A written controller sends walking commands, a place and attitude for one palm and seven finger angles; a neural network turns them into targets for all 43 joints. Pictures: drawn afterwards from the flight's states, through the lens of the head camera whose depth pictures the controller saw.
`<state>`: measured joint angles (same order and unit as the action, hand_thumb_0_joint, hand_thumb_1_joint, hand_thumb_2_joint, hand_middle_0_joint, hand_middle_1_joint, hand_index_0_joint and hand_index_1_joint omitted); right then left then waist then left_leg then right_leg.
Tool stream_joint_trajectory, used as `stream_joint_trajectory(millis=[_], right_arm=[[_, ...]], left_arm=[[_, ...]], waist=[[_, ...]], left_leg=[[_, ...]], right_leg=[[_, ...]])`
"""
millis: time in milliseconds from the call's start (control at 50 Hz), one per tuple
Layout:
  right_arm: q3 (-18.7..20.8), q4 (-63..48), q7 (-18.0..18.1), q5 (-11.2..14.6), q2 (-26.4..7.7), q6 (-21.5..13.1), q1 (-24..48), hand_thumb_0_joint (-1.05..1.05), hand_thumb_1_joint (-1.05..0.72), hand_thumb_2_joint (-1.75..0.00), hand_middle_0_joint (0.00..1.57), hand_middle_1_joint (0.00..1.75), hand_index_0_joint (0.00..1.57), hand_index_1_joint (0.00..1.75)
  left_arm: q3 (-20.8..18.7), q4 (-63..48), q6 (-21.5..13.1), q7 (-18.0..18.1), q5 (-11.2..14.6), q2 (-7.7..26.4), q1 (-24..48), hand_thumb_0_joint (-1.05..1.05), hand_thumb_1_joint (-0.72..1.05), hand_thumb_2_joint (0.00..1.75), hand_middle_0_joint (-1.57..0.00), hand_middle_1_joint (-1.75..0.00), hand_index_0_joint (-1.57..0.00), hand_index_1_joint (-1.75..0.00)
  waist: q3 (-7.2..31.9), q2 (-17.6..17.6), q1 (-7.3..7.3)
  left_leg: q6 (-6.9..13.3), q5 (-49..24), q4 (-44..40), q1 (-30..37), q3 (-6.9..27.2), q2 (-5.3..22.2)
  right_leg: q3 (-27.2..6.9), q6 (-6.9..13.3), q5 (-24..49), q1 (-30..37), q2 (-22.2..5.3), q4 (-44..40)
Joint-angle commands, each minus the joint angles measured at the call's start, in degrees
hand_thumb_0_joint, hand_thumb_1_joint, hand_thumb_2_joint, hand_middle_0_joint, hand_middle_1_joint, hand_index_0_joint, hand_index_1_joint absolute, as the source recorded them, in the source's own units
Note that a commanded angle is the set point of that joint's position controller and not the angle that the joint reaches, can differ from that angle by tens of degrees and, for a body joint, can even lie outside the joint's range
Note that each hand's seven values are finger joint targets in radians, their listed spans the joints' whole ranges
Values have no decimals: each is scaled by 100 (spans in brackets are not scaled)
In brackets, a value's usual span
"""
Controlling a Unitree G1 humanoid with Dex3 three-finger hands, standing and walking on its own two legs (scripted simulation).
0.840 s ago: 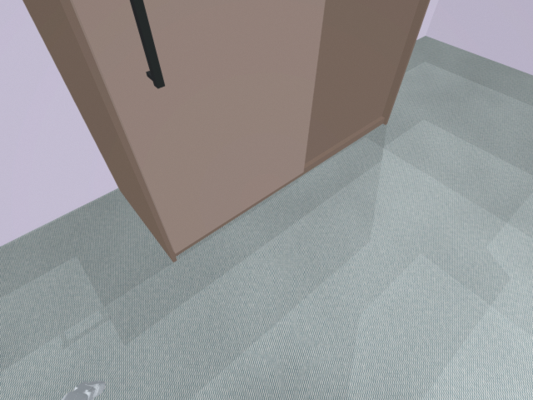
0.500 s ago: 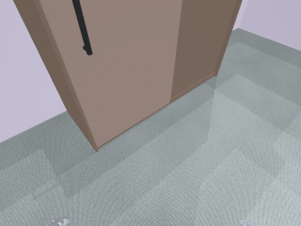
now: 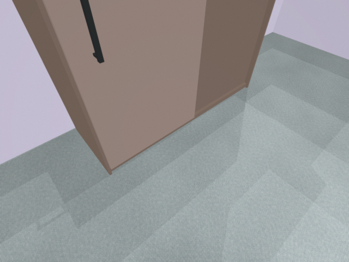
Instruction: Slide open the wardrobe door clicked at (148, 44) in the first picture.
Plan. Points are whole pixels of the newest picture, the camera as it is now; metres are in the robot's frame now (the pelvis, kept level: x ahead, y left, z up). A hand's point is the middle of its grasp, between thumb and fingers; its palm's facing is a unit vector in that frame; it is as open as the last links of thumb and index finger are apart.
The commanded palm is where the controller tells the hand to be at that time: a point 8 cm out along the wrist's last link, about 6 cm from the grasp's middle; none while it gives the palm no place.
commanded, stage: stand and wait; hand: left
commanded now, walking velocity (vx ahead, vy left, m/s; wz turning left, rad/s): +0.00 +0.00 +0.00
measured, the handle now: (87, 21) +0.83 +0.36 +0.18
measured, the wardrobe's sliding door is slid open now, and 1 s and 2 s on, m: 0.00 0.00 0.00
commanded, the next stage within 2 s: look at it before walking up in 0.02 s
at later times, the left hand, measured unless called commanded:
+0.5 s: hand out of the picture +0.06 +0.25 -0.16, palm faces -0.04 -0.94 -0.33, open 7.4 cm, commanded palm none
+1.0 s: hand out of the picture +0.06 +0.22 -0.18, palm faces -0.12 -0.95 -0.29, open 7.4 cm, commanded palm none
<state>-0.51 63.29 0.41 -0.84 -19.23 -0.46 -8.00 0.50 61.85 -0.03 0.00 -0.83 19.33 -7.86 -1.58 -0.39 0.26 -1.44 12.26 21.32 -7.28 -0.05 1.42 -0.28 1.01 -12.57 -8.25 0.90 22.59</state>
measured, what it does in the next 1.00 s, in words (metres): stands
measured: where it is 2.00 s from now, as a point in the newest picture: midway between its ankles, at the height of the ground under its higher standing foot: outside the picture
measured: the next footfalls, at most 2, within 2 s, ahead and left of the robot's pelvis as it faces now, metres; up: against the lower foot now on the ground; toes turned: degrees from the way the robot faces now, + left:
left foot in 1.56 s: +0.22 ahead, +0.10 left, +0.00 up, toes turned -21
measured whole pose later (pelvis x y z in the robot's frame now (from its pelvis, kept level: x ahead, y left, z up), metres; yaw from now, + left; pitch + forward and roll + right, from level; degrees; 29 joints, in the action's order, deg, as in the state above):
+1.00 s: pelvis -0.01 +0.00 -0.01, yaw -7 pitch -1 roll +2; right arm 1.1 56.7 1.1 -1.0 -13.8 0.5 -8.1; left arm -1.3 56.5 3.4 -0.4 -1.4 16.2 -12.2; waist -3.7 1.7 -1.3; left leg -0.9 16.8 30.2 -12.4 -7.1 2.4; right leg -3.5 -0.2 -18.7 -18.9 1.0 38.2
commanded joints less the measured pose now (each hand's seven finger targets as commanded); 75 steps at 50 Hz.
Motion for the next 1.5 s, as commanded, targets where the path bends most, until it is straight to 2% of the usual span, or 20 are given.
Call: stream_joint_trajectory(millis=[0,500,720,780,840,900,960,980,1000,1020,1040,1060,1080,1120,1160,1300,1380,1440,1460,1480], right_arm=[[230,-355,57,21,-1132,-140,298,0,-90,-90,20,30,20,30],[226,-281,41,34,-1107,-156,242,0,-90,-90,20,30,20,30],[254,-293,70,31,-1157,-171,243,0,-90,-90,20,30,20,30],[195,-341,106,23,-508,-61,-119,0,-90,-90,20,30,20,30],[317,-587,138,17,-577,28,-220,0,-90,-90,20,30,20,30],[442,-863,152,3,-709,52,-150,0,-90,-90,20,30,20,30],[532,-1063,145,-12,-715,19,-75,0,-90,-90,20,30,20,30],[543,-1130,156,-26,-668,15,33,0,-90,-90,20,30,20,30],[542,-1166,140,-43,-657,22,123,0,-90,-90,20,30,20,30],[546,-1206,106,-33,-595,53,235,0,-90,-90,20,30,20,30],[472,-1359,50,20,-139,119,116,0,-90,-90,20,30,20,30],[428,-1572,23,-10,-106,118,416,0,-90,-90,20,30,20,30],[461,-1594,14,-11,-212,120,592,0,-90,-90,20,30,20,30],[508,-1436,-56,-48,-204,44,274,0,-90,-90,20,30,20,30],[515,-1299,-91,-74,-39,-2,62,0,-90,-90,20,30,20,30],[507,-1528,-96,-57,206,-102,366,0,-90,-90,20,30,20,30],[487,-1687,-103,-27,300,-185,587,0,-90,-90,20,30,20,30],[485,-1762,-86,26,295,-265,464,0,-90,-90,20,30,20,30],[485,-1710,-67,33,293,-292,282,0,-90,-90,20,30,20,30],[497,-1605,-31,39,244,-318,-109,0,-90,-90,20,30,20,30]], left_arm=[[-246,-390,-147,71,25,1204,287,0,90,90,-20,-30,-20,-30],[-232,-337,-153,63,15,1156,164,0,90,90,-20,-30,-20,-30],[-244,-358,-130,57,14,1166,174,0,90,90,-20,-30,-20,-30],[-187,-396,55,82,11,570,-170,0,90,90,-20,-30,-20,-30],[-257,-630,162,58,-23,549,-321,0,90,90,-20,-30,-20,-30],[-322,-881,225,3,-38,432,-434,0,90,90,-20,-30,-20,-30],[-390,-1078,272,-32,-40,209,-590,0,90,90,-20,-30,-20,-30],[-429,-1110,265,-49,-34,159,-679,0,90,90,-20,-30,-20,-30],[-454,-1058,229,-81,-38,109,-1031,0,90,90,-20,-30,-20,-30],[-503,-928,176,-102,-66,145,-1498,0,90,90,-20,-30,-20,-30],[-611,-922,72,-53,-150,738,-1697,0,90,90,-20,-30,-20,-30],[-637,-964,52,23,-58,912,-1834,0,90,90,-20,-30,-20,-30],[-643,-1051,31,68,-39,804,-1646,0,90,90,-20,-30,-20,-30],[-567,-1183,-57,42,-23,478,-1128,0,90,90,-20,-30,-20,-30],[-573,-1149,-171,31,-23,359,-1234,0,90,90,-20,-30,-20,-30],[-601,-903,-287,5,-53,177,-1908,0,90,90,-20,-30,-20,-30],[-629,-843,-271,19,-84,212,-1958,0,90,90,-20,-30,-20,-30],[-678,-909,-241,40,-105,326,-1695,0,90,90,-20,-30,-20,-30],[-685,-939,-228,35,-97,322,-1558,0,90,90,-20,-30,-20,-30],[-706,-999,-208,29,-75,328,-1360,0,90,90,-20,-30,-20,-30]], waist=[[241,113,-26],[237,47,-35],[313,13,-24],[321,36,4],[221,-60,6],[149,-524,-32],[212,-1093,-84],[195,-1016,-178],[356,-794,-341],[422,-346,-579],[348,1782,-586],[30,2081,-693],[-342,1574,-600],[-369,629,-204],[12,430,-161],[40,663,-361],[47,811,-450],[21,910,-346],[44,928,-256],[50,854,-48]], left_leg=[[258,-556,-340,-27,454,516],[268,-485,-405,-55,524,522],[267,-831,-318,116,441,592],[189,-825,-4,129,175,645],[266,-553,124,54,161,822],[521,-458,4,-176,365,1259],[1055,-1427,-83,-254,504,1926],[1048,-1747,163,-433,364,1966],[864,-1302,587,-612,87,1822],[548,-141,1438,-1133,-279,1453],[1,1850,3187,-2423,-952,444],[-76,2377,4057,-3047,-396,86],[-21,1815,4438,-3118,152,241],[-69,845,4403,-2957,193,435],[-131,505,4191,-2778,57,413],[-249,319,3457,-3096,-48,365],[-218,486,2638,-2789,-119,210],[-140,755,1821,-2012,-92,113],[-128,630,1401,-1473,-180,6],[-117,270,885,-620,-231,-60]], right_leg=[[-711,117,602,-89,-738,-492],[-691,72,383,-126,-731,-593],[-680,85,960,-129,-699,-417],[-767,11,1254,-434,-637,-38],[-784,-1,1115,-881,-453,420],[-519,-79,659,-1202,-166,1287],[-32,-187,-1398,-1408,-130,2575],[-86,-152,-1461,-1167,-279,2412],[-10,-124,-1183,-645,-285,1884],[-56,-100,-540,61,-273,954],[-2182,303,-819,500,-1378,-448],[-3629,796,-1180,55,-2064,-1291],[-3776,860,-2004,-375,-1905,-1532],[-2951,905,-1956,-481,-1506,-1328],[-2438,885,-1257,-164,-1255,-1150],[-2425,1018,-670,330,-1127,-1063],[-2496,1034,-385,367,-1084,-924],[-2547,1005,-57,6,-1128,-639],[-2447,919,67,-281,-987,-472],[-2294,781,-62,-835,-800,-194]])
